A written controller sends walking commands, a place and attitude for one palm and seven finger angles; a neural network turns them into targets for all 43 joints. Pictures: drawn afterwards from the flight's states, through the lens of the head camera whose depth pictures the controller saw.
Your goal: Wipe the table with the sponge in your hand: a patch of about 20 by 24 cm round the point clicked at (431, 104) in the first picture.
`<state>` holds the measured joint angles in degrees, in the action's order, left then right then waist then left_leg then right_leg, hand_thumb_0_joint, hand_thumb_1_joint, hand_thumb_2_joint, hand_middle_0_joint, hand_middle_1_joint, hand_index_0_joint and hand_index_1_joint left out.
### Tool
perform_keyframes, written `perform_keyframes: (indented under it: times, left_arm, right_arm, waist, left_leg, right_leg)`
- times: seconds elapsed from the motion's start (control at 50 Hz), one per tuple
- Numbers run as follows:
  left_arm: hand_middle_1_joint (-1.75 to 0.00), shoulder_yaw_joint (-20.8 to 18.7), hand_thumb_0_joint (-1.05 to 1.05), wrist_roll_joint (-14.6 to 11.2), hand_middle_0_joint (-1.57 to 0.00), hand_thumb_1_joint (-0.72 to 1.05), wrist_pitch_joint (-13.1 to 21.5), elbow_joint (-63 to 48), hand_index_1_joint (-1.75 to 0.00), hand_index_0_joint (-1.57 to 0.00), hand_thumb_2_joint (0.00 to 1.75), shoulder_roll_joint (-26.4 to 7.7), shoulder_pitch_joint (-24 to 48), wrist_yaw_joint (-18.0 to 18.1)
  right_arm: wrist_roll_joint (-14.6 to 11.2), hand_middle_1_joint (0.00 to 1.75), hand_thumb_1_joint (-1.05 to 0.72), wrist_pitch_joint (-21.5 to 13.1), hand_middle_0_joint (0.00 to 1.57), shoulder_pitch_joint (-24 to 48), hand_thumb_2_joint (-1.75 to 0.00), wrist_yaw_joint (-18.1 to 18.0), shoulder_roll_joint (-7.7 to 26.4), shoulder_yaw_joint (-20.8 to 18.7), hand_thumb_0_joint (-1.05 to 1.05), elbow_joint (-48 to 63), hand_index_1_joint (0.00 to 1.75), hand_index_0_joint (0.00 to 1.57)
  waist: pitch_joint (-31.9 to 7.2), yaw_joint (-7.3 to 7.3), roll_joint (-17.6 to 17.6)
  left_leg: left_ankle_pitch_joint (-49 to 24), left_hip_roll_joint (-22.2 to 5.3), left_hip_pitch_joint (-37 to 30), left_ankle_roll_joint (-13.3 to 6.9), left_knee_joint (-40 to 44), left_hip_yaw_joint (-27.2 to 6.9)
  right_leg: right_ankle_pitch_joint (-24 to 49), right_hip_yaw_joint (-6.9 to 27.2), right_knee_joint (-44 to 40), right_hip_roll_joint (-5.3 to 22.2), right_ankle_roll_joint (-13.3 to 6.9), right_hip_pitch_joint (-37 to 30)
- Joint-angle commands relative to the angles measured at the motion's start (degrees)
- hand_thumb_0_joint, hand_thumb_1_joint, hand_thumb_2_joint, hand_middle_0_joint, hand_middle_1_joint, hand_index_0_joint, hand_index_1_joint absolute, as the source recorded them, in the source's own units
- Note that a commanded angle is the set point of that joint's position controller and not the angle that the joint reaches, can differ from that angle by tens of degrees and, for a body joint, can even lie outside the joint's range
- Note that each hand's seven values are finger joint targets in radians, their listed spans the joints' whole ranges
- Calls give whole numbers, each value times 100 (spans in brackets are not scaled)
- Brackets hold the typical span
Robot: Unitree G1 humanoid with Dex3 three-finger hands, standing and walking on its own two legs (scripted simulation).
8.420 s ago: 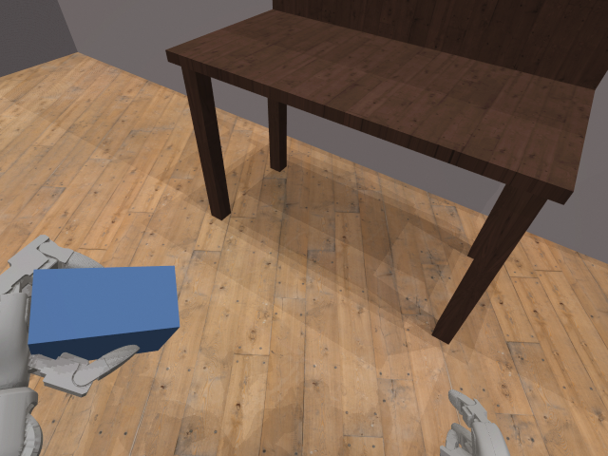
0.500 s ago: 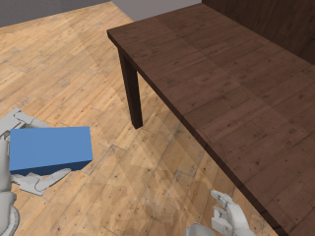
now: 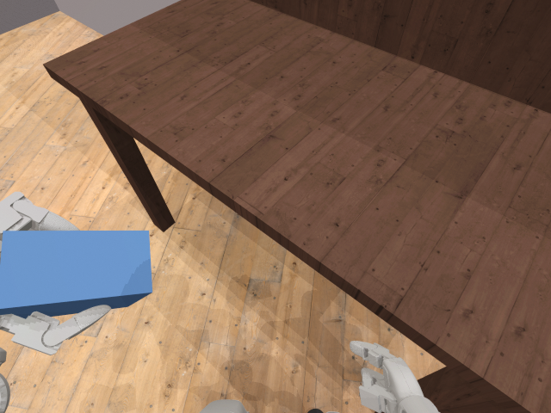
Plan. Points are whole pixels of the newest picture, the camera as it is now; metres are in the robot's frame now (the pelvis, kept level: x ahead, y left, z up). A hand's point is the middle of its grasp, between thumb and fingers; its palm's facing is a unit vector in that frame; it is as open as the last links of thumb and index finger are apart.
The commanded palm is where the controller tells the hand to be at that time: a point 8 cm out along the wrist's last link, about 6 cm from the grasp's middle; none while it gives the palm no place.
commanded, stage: turn to face it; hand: left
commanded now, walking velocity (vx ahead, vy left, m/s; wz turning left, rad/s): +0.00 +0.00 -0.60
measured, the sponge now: (98, 274) +0.22 +0.22 +0.15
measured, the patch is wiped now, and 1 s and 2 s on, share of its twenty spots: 0.00 0.00 0.00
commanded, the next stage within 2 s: take the last steps up to it in 1.66 s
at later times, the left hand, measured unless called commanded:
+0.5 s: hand (214, 278) +0.22 +0.09 +0.17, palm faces -0.01 -0.82 -0.57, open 10.4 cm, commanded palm +0.17 +0.17 +0.18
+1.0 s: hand (250, 322) +0.18 +0.05 +0.18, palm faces -0.15 -0.88 -0.46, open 10.4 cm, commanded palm +0.16 +0.10 +0.18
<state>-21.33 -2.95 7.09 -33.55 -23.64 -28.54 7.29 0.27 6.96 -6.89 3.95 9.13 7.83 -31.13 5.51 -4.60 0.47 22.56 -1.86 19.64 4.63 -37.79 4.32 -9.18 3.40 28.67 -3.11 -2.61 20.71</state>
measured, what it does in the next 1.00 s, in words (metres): walks backwards, turning right: left foot, then right foot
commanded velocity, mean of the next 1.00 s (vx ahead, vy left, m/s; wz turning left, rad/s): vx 0.00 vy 0.00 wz -0.60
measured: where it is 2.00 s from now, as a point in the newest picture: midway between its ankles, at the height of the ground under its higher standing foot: outside the picture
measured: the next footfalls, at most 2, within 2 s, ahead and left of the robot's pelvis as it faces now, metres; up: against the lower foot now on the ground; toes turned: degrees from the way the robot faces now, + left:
left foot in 0.04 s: +0.04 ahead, +0.13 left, +0.00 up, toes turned +4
right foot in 0.42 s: -0.05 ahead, -0.15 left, +0.00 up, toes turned -24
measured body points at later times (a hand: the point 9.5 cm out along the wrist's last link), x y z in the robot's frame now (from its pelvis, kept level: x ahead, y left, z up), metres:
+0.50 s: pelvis -0.07 -0.04 -0.01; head -0.01 -0.08 +0.43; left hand +0.22 +0.14 +0.20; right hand +0.01 -0.32 -0.12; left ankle -0.03 +0.12 -0.69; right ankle -0.09 -0.13 -0.74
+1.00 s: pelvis -0.13 -0.02 +0.00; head -0.11 -0.03 +0.44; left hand +0.18 +0.10 +0.20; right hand -0.10 -0.30 -0.08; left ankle -0.05 +0.10 -0.74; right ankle -0.15 -0.12 -0.68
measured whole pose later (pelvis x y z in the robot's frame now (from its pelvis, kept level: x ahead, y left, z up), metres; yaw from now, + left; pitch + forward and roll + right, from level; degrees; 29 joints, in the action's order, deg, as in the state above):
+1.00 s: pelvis -0.13 -0.02 +0.00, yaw -37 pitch -1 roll +1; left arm -21.8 -1.0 10.4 -31.8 -23.2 -26.0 7.0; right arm -0.7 2.5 -9.8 0.1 9.5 0.2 -28.6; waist 3.7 -3.0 -1.3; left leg 17.2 -6.2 12.9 2.7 -31.5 7.6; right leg -24.6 -1.1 57.7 -2.6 2.2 30.3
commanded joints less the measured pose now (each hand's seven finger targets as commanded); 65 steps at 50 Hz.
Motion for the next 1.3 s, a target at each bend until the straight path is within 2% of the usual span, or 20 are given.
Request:
perform_keyframes:
  times: [0.0, 0.04, 0.06, 0.1, 0.14, 0.3, 0.36, 0.4, 0.42, 0.52, 0.78, 0.82, 0.86, 0.88, 0.96, 1.1, 1.12, 1.16, 1.2, 1.28]
  left_arm:
    - [-160, -456, 0, 57, -120, 10, 282, -1218, -160, -120, 130, -819, 994, 167]
    - [-160, -543, 0, 197, -120, 10, 428, -1437, -160, -120, 130, -867, 1210, 152]
    - [-160, -622, 0, 197, -120, 10, 506, -1593, -160, -120, 130, -998, 1277, 189]
    - [-160, -303, 0, 191, -120, 10, 490, -1426, -160, -120, 130, -672, 994, 122]
    - [-160, -227, 0, 141, -120, 10, 483, -1531, -160, -120, 130, -584, 876, 123]
    - [-160, -596, 0, -2, -120, 10, 569, -1261, -160, -120, 130, -786, 346, 102]
    - [-160, -825, 0, 14, -120, 10, 597, -1331, -160, -120, 130, -1015, 52, 119]
    - [-160, -1354, 0, 1, -120, 10, 711, -1217, -160, -120, 130, -1590, -164, 226]
    - [-160, -1418, 0, -152, -120, 10, 596, -934, -160, -120, 130, -1486, -424, 242]
    - [-160, -1475, 0, -187, -120, 10, 578, -1051, -160, -120, 130, -1133, -678, 304]
    - [-160, -704, 0, 11, -120, 10, 607, -1267, -160, -120, 130, -939, 297, 229]
    - [-160, -738, 0, 54, -120, 10, 690, -1301, -160, -120, 130, -964, 471, 186]
    - [-160, -810, 0, 127, -120, 10, 790, -1460, -160, -120, 130, -1032, 718, 131]
    - [-160, -984, 0, 174, -120, 10, 787, -1185, -160, -120, 130, -1120, 430, 132]
    - [-160, -282, 0, 129, -120, 10, 644, -1199, -160, -120, 130, -499, 788, 56]
    - [-160, -458, 0, 101, -120, 10, 564, -1009, -160, -120, 130, -704, 915, 93]
    - [-160, -568, 0, 114, -120, 10, 586, -1060, -160, -120, 130, -838, 906, 102]
    - [-160, -1142, 0, 65, -120, 10, 630, -898, -160, -120, 130, -1346, 419, 215]
    - [-160, -1403, 0, -96, -120, 10, 642, -1307, -160, -120, 130, -1431, -181, 226]
    - [-160, -1449, 0, -107, -120, 10, 754, -1232, -160, -120, 130, -1113, -644, 270]
  right_arm:
    - [-18, 30, -90, -350, 20, 232, -90, -423, 916, -852, 0, 890, 30, 20]
    - [-49, 30, -90, -467, 20, 355, -90, -434, 906, -876, 0, 1068, 30, 20]
    - [17, 30, -90, -544, 20, 481, -90, -457, 783, -871, 0, 1125, 30, 20]
    - [-62, 30, -90, -652, 20, 244, -90, -397, 875, -996, 0, 1029, 30, 20]
    - [-121, 30, -90, -742, 20, 108, -90, -310, 958, -1034, 0, 996, 30, 20]
    - [-112, 30, -90, -1112, 20, -332, -90, -343, 1110, -1111, 0, 1021, 30, 20]
    - [-162, 30, -90, -1121, 20, -382, -90, -333, 1115, -1137, 0, 1060, 30, 20]
    - [-182, 30, -90, -1032, 20, -137, -90, -398, 808, -986, 0, 1247, 30, 20]
    - [-258, 30, -90, -975, 20, -121, -90, -432, 858, -1032, 0, 1214, 30, 20]
    - [-152, 30, -90, -547, 20, 382, -90, -467, 742, -991, 0, 887, 30, 20]
    - [-94, 30, -90, -499, 20, 141, -90, -481, 959, -1016, 0, 919, 30, 20]
    - [-48, 30, -90, -557, 20, 19, -90, -510, 993, -1041, 0, 914, 30, 20]
    - [-52, 30, -90, -611, 20, 155, -90, -551, 1142, -1148, 0, 1114, 30, 20]
    - [-35, 30, -90, -645, 20, 125, -90, -562, 895, -1093, 0, 1041, 30, 20]
    - [-163, 30, -90, -778, 20, 9, -90, -418, 972, -1086, 0, 1009, 30, 20]
    - [-127, 30, -90, -1062, 20, -292, -90, -401, 1091, -1097, 0, 975, 30, 20]
    - [-164, 30, -90, -1074, 20, -291, -90, -376, 1045, -1089, 0, 984, 30, 20]
    - [-191, 30, -90, -1057, 20, -78, -90, -400, 765, -986, 0, 1134, 30, 20]
    - [-181, 30, -90, -905, 20, 196, -90, -416, 690, -972, 0, 1070, 30, 20]
    - [-119, 30, -90, -662, 20, 342, -90, -458, 644, -990, 0, 812, 30, 20]
  waist:
    - [-1157, 316, -55]
    - [-1063, 219, 1890]
    - [-998, 241, 1861]
    - [-704, 333, 1120]
    - [-837, 347, 1310]
    - [-1116, 526, 1853]
    - [-1374, 469, 1315]
    - [-1500, 369, -1013]
    - [-1743, 266, -1805]
    - [-1526, 401, -544]
    - [-1356, 273, -566]
    - [-1296, 345, -45]
    - [-1166, 287, 1617]
    - [-1286, 207, 1835]
    - [-517, 333, 1264]
    - [-859, 416, 1320]
    - [-1041, 401, 838]
    - [-1493, 282, -1614]
    - [-1567, 304, -1033]
    - [-1659, 410, -444]
  left_leg:
    - [-336, -875, -1853, -455, 1939, -470]
    - [-296, -2489, -1429, -1145, 2626, -1499]
    - [-559, -2703, -982, -1336, 2605, -1904]
    - [-1759, -2362, -1022, -1303, 2104, -878]
    - [-2537, -2096, -1324, -1033, 1822, -179]
    - [-3884, -1971, -1746, -609, 1203, 533]
    - [-3173, -1809, -1188, -382, 288, 601]
    - [690, -710, 943, 22, -1570, 737]
    - [1392, -428, 1418, 60, -2591, 62]
    - [347, -419, 1627, 127, -3322, -470]
    - [-6, -59, -676, -201, 619, -235]
    - [-314, -512, -1612, -427, 1728, -380]
    - [-1777, -2206, -2032, -1101, 2132, -1675]
    - [-1590, -2584, -1329, -1342, 2157, -1545]
    - [-2588, -2028, -770, -991, 1711, 19]
    - [-2549, -1753, -723, -509, 573, 391]
    - [-2058, -1550, -460, -383, -141, 464]
    - [1364, -300, 1291, 32, -2436, 256]
    - [865, -431, 1505, -1, -3372, -614]
    - [329, -389, 1098, 31, -2766, -457]
  right_leg:
    - [-819, 1517, -198, 877, -28, 588]
    - [-2106, 39, 2672, 173, 398, 1152]
    - [-2142, -87, 3615, 339, 468, 979]
    - [-1925, -207, 4100, 558, 550, 1278]
    - [-1795, -633, 3617, 597, 634, 1255]
    - [-1409, -1342, 952, 237, 610, 103]
    - [-126, -1033, -431, 452, 400, -1106]
    - [4528, 1237, -211, 2048, -473, -2440]
    - [5244, 1692, -164, 2220, -630, -2400]
    - [3303, 1027, -334, 1850, -607, -2134]
    - [-471, 2038, -1129, 1451, -569, -395]
    - [-695, 1753, -474, 957, -152, 318]
    - [-1866, 386, 1754, -2, 335, 1387]
    - [-2035, -96, 3238, 156, 448, 1157]
    - [-1683, -612, 3137, 496, 608, 1076]
    - [-793, -1210, 251, 213, 546, -816]
    - [-67, -880, -221, 520, 369, -1301]
    - [3421, 1828, -512, 2171, -564, -2161]
    - [2871, 1901, -450, 2257, -705, -2114]
    - [2274, 979, -503, 1821, -642, -1702]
